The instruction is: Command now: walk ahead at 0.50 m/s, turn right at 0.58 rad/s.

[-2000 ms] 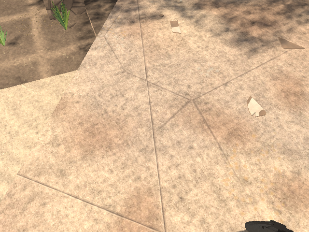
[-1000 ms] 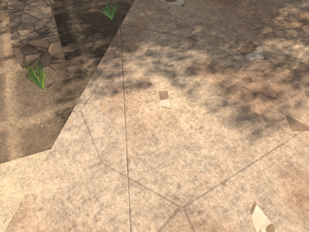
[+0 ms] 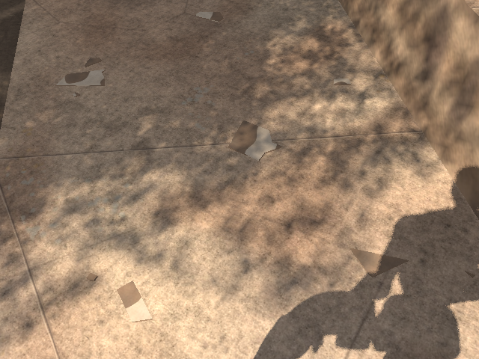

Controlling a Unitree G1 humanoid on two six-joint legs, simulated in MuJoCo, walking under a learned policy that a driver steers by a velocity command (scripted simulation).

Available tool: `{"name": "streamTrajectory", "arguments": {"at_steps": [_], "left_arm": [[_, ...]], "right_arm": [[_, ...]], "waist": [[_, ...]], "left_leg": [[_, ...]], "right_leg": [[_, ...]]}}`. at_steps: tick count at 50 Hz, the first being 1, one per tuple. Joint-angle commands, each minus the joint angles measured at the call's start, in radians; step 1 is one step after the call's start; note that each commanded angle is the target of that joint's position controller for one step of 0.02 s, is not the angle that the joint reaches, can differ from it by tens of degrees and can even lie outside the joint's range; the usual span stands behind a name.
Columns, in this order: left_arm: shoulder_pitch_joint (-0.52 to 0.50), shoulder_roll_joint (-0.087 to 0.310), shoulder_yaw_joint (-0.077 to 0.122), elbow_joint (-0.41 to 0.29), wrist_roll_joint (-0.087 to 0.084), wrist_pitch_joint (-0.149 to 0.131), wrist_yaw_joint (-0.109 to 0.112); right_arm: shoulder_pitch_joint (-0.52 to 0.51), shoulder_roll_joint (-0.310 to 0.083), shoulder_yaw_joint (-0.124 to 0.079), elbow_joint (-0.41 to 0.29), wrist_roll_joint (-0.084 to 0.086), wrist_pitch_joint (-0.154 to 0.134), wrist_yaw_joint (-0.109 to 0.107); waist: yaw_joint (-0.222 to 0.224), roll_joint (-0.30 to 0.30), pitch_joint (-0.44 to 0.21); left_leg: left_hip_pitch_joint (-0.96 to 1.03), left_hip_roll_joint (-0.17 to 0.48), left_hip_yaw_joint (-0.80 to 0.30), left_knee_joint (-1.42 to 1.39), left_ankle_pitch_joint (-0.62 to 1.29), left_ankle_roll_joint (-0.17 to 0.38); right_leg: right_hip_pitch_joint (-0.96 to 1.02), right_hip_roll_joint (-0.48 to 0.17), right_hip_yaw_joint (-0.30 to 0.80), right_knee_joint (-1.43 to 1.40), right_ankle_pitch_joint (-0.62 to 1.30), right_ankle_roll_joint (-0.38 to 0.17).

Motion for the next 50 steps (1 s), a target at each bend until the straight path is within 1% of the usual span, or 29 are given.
{"name": "streamTrajectory", "arguments": {"at_steps": [1,6,9,11,12,13,14,15,16,17,18,20,23,27,30,33,34,36,37,38,39,40,41,42,43,45,46,48,50], "left_arm": [[0.065,0.14,0.026,-0.052,0.0,-0.012,0.002],[0.14,0.151,0.025,-0.056,0.012,-0.006,0.012],[0.136,0.155,0.023,-0.059,0.018,-0.01,0.023],[0.094,0.168,0.021,-0.061,0.019,-0.022,0.024],[0.082,0.179,0.023,-0.058,0.022,-0.026,0.02],[0.076,0.172,0.02,-0.06,0.022,-0.031,0.014],[0.112,0.103,0.002,-0.093,0.011,-0.036,0.009],[0.247,0.066,0.0,-0.08,-0.008,-0.033,0.002],[0.176,0.12,0.001,-0.075,0.034,-0.027,0.006],[0.063,0.124,0.0,-0.099,0.041,-0.028,-0.001],[-0.002,0.114,-0.005,-0.123,0.044,-0.03,-0.005],[-0.015,0.095,-0.013,-0.142,0.056,-0.017,-0.014],[-0.047,0.075,-0.025,-0.163,0.055,-0.004,-0.02],[-0.243,0.063,-0.041,-0.235,0.047,0.002,-0.022],[-0.346,0.057,-0.051,-0.272,0.038,-0.001,-0.025],[-0.412,0.063,-0.055,-0.304,0.027,-0.009,-0.022],[-0.416,0.069,-0.054,-0.311,0.025,-0.014,-0.02],[-0.358,0.091,-0.047,-0.305,0.022,-0.023,-0.014],[-0.289,0.102,-0.041,-0.286,0.022,-0.03,-0.008],[-0.192,0.131,-0.029,-0.259,0.029,-0.042,0.004],[-0.053,0.206,-0.009,-0.249,0.051,-0.052,0.021],[-0.006,0.285,0.008,-0.252,0.065,-0.038,0.032],[-0.029,0.261,0.014,-0.243,0.051,-0.022,0.027],[-0.084,0.156,-0.008,-0.261,0.042,-0.018,0.02],[-0.12,0.106,-0.021,-0.259,0.036,-0.023,0.014],[-0.12,0.086,-0.027,-0.243,0.036,-0.035,0.015],[-0.104,0.09,-0.025,-0.232,0.03,-0.043,0.014],[-0.07,0.101,-0.019,-0.214,0.02,-0.057,0.009],[-0.046,0.109,-0.014,-0.2,0.017,-0.061,0.007]], "right_arm": [[-0.063,-0.068,-0.009,-0.078,0.003,0.004,0.004],[-0.211,-0.075,0.005,-0.146,0.011,-0.007,0.013],[-0.208,-0.086,0.01,-0.164,0.015,-0.022,0.015],[-0.072,-0.11,-0.001,-0.123,0.015,-0.032,0.008],[0.058,-0.132,-0.013,-0.08,0.018,-0.038,-0.002],[0.203,-0.161,-0.026,-0.041,0.012,-0.047,-0.015],[0.351,-0.241,-0.043,-0.03,-0.008,-0.05,-0.027],[0.344,-0.302,-0.064,0.001,-0.006,-0.037,-0.015],[0.241,-0.205,-0.045,-0.017,0.028,-0.026,0.0],[0.154,-0.141,-0.032,-0.035,0.038,-0.025,0.007],[0.13,-0.114,-0.023,-0.033,0.03,-0.028,0.01],[0.164,-0.104,-0.016,0.001,0.034,-0.037,0.007],[0.233,-0.134,-0.026,0.032,0.044,-0.048,0.004],[0.299,-0.148,-0.035,0.043,0.045,-0.036,-0.002],[0.349,-0.159,-0.043,0.046,0.042,-0.032,-0.003],[0.38,-0.168,-0.049,0.042,0.033,-0.026,-0.006],[0.377,-0.173,-0.052,0.036,0.03,-0.024,-0.008],[0.338,-0.187,-0.059,0.017,0.026,-0.021,-0.014],[0.312,-0.195,-0.062,0.007,0.028,-0.02,-0.014],[0.301,-0.187,-0.06,0.001,0.034,-0.025,-0.01],[0.293,-0.132,-0.046,-0.025,0.048,-0.035,-0.003],[0.348,-0.053,-0.028,-0.06,0.071,-0.033,-0.005],[0.4,-0.122,-0.037,-0.051,0.045,-0.016,-0.012],[0.352,-0.14,-0.041,-0.031,0.028,-0.005,-0.009],[0.299,-0.12,-0.037,-0.035,0.023,-0.003,0.003],[0.266,-0.109,-0.038,-0.044,0.008,0.015,0.021],[0.26,-0.105,-0.037,-0.046,0.005,0.024,0.028],[0.217,-0.099,-0.036,-0.071,0.007,0.033,0.039],[0.157,-0.093,-0.032,-0.094,0.005,0.039,0.048]], "waist": [[0.011,-0.074,-0.004],[0.063,-0.092,0.002],[0.049,-0.11,0.004],[-0.014,-0.121,-0.031],[-0.072,-0.103,-0.091],[-0.139,-0.075,-0.173],[-0.167,0.056,-0.314],[-0.085,0.294,-0.349],[-0.052,0.11,-0.197],[-0.046,0.019,-0.076],[-0.04,-0.013,-0.041],[-0.013,0.035,-0.039],[-0.01,0.05,-0.055],[-0.055,0.048,-0.001],[-0.093,0.051,-0.008],[-0.116,0.054,-0.018],[-0.112,0.06,-0.023],[-0.074,0.069,-0.038],[-0.038,0.063,-0.056],[0.008,0.018,-0.104],[0.065,-0.098,-0.222],[0.046,-0.285,-0.286],[-0.005,-0.269,-0.258],[-0.014,-0.124,-0.147],[-0.019,-0.077,-0.071],[-0.039,-0.138,-0.04],[-0.042,-0.142,-0.043],[-0.047,-0.131,-0.058],[-0.043,-0.119,-0.05]], "left_leg": [[-0.05,-0.039,0.044,-0.103,0.114,-0.011],[-0.076,-0.087,0.039,-0.261,0.151,0.007],[0.024,-0.107,0.044,-0.374,0.145,0.046],[0.241,-0.147,0.072,-0.433,0.094,0.093],[0.384,-0.178,0.093,-0.475,0.079,0.119],[0.58,-0.131,0.052,-0.494,0.084,0.151],[0.808,0.102,-0.262,-0.496,-0.034,0.223],[0.924,0.267,-0.719,-0.646,0.0,0.359],[0.804,0.219,-0.718,-0.691,-0.175,0.341],[0.668,0.174,-0.549,-0.701,-0.155,0.323],[0.597,0.118,-0.452,-0.715,-0.041,0.301],[0.53,0.049,-0.341,-0.731,0.159,0.281],[0.502,0.022,-0.285,-0.75,0.267,0.304],[0.463,-0.008,-0.267,-0.796,0.185,0.295],[0.493,-0.021,-0.268,-0.769,0.203,0.271],[0.533,-0.013,-0.295,-0.707,0.279,0.26],[0.54,-0.008,-0.31,-0.682,0.302,0.252],[0.516,-0.003,-0.344,-0.626,0.307,0.222],[0.489,-0.017,-0.353,-0.571,0.314,0.206],[0.445,-0.07,-0.325,-0.447,0.311,0.182],[0.356,-0.132,-0.238,-0.204,0.173,0.152],[0.086,-0.267,-0.088,0.033,-0.318,0.123],[-0.013,-0.206,-0.053,0.171,-0.361,0.13],[-0.024,-0.153,-0.065,0.217,-0.271,0.131],[-0.007,-0.127,-0.058,0.196,-0.201,0.12],[0.025,-0.091,-0.037,0.163,-0.148,0.097],[0.03,-0.091,-0.026,0.173,-0.125,0.091],[-0.001,-0.086,-0.021,0.178,-0.082,0.082],[-0.056,-0.075,-0.016,0.167,-0.032,0.072]], "right_leg": [[0.024,-0.252,0.237,-0.089,0.379,-0.093],[0.147,-0.267,0.287,-0.03,0.446,-0.089],[0.176,-0.292,0.294,0.003,0.515,-0.063],[0.147,-0.295,0.252,0.07,0.702,-0.022],[0.149,-0.265,0.213,0.211,0.81,-0.003],[0.07,-0.218,0.168,0.408,0.726,0.014],[-0.11,-0.138,0.102,0.721,0.379,0.04],[-0.377,0.02,0.054,0.971,-0.327,0.074],[-0.479,-0.072,0.091,1.016,-0.262,0.057],[-0.493,-0.123,0.066,0.973,-0.165,0.063],[-0.483,-0.154,0.048,0.918,-0.121,0.069],[-0.432,-0.188,0.031,0.834,-0.104,0.097],[-0.429,-0.196,-0.002,0.745,-0.106,0.14],[-0.485,-0.21,-0.029,0.539,0.027,0.185],[-0.466,-0.193,-0.031,0.411,0.119,0.196],[-0.434,-0.168,-0.028,0.332,0.12,0.195],[-0.407,-0.161,-0.022,0.306,0.102,0.189],[-0.284,-0.144,-0.011,0.234,0.047,0.171],[-0.178,-0.129,-0.016,0.182,0.032,0.158],[-0.022,-0.146,0.002,0.12,0.033,0.134],[0.172,-0.339,0.183,0.072,-0.12,0.083],[0.355,-0.565,0.54,-0.027,-0.277,0.012],[0.289,-0.608,0.698,-0.041,-0.361,-0.046],[0.186,-0.554,0.575,-0.05,-0.361,-0.034],[0.09,-0.493,0.417,-0.074,-0.226,-0.015],[0.022,-0.421,0.23,-0.102,-0.008,0.017],[0.016,-0.403,0.174,-0.106,0.087,0.02],[0.036,-0.408,0.108,-0.109,0.225,0.01],[0.054,-0.415,0.051,-0.125,0.272,-0.002]]}}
